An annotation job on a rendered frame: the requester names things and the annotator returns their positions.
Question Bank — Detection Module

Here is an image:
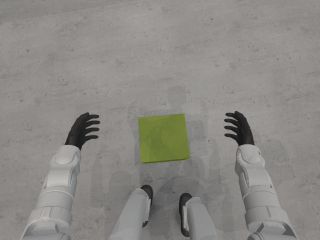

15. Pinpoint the right robot hand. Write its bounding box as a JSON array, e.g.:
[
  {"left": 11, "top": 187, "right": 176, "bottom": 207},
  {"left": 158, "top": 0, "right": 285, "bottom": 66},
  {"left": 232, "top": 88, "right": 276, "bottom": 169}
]
[{"left": 224, "top": 111, "right": 255, "bottom": 146}]

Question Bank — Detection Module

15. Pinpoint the left robot hand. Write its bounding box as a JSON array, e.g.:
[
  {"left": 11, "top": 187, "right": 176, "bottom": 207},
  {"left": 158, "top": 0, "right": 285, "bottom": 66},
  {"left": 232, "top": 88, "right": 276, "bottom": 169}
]
[{"left": 65, "top": 112, "right": 100, "bottom": 151}]

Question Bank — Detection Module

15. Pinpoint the carton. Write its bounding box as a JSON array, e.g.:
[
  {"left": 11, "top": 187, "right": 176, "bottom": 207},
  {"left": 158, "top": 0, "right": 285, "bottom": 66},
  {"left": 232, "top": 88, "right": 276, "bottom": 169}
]
[{"left": 138, "top": 113, "right": 190, "bottom": 164}]

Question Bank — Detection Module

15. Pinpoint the left robot forearm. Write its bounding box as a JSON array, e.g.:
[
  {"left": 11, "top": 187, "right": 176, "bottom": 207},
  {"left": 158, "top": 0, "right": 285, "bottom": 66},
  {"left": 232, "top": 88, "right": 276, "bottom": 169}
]
[{"left": 19, "top": 145, "right": 81, "bottom": 240}]

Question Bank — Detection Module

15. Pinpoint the robot left foot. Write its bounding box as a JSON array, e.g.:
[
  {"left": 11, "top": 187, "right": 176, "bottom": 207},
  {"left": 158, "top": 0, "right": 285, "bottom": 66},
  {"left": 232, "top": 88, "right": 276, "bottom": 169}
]
[{"left": 141, "top": 185, "right": 153, "bottom": 228}]

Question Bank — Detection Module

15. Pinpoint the left robot thigh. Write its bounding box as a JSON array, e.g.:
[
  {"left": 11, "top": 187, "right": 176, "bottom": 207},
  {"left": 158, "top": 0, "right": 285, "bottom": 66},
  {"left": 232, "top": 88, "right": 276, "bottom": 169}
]
[{"left": 106, "top": 193, "right": 151, "bottom": 240}]

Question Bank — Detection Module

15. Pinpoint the right robot forearm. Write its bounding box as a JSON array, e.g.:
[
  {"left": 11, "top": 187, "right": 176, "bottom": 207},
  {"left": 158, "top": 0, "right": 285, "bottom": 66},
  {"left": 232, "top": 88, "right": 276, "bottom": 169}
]
[{"left": 234, "top": 144, "right": 300, "bottom": 240}]

